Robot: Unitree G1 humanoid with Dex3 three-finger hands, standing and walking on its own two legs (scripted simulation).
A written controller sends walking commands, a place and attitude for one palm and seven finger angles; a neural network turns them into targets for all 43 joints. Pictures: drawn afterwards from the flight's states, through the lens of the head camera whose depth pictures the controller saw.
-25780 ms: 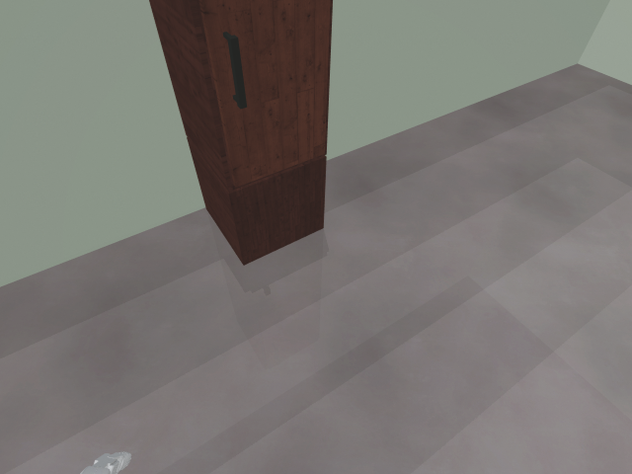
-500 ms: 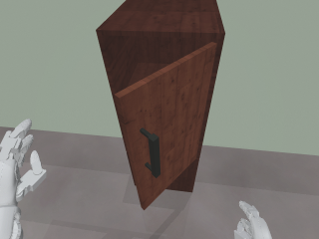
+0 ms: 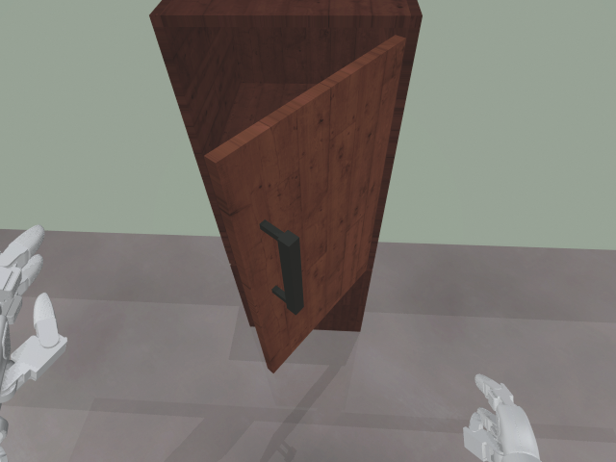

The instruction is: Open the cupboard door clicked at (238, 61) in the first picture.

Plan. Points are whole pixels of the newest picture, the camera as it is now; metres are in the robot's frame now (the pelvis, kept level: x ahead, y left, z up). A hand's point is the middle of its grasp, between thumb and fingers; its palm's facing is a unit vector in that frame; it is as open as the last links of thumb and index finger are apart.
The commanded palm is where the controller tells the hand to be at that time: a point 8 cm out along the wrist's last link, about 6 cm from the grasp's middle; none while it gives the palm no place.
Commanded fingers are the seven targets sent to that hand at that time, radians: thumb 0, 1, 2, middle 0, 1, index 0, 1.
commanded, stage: step back with the hand held close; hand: left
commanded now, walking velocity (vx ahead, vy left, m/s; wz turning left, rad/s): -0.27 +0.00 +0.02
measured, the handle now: (282, 270) +0.36 +0.07 +0.03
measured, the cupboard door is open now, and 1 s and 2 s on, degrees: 53 53 53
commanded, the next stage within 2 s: stop stepping back and stand still in 0.78 s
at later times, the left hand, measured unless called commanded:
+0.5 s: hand out of the picture +0.09 +0.28 +0.15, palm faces +0.48 -0.76 -0.44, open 7.4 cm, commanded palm +0.03 +0.32 +0.17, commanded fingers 0.00 0.90 0.90 -0.20 -0.30 -0.20 -0.30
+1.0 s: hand out of the picture +0.02 +0.23 +0.16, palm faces +0.31 -0.81 -0.50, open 7.4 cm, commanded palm -0.04 +0.28 +0.17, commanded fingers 0.00 0.90 0.90 -0.20 -0.30 -0.20 -0.30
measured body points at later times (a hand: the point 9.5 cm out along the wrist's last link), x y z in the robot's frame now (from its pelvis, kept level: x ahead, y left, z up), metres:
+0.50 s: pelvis -0.09 +0.01 -0.02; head -0.07 +0.03 +0.43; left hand +0.06 +0.31 +0.18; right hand +0.10 -0.22 -0.10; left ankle -0.01 +0.10 -0.73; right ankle +0.00 -0.12 -0.74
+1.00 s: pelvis -0.19 -0.02 -0.01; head -0.16 +0.00 +0.44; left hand -0.01 +0.27 +0.19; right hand -0.02 -0.24 -0.10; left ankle -0.09 +0.09 -0.72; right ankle -0.30 -0.12 -0.74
